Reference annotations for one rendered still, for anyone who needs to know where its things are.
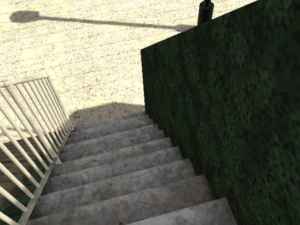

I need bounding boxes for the stairs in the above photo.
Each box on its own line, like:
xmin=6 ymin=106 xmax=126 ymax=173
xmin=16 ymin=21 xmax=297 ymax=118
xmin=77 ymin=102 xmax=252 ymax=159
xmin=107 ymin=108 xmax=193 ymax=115
xmin=25 ymin=111 xmax=237 ymax=225

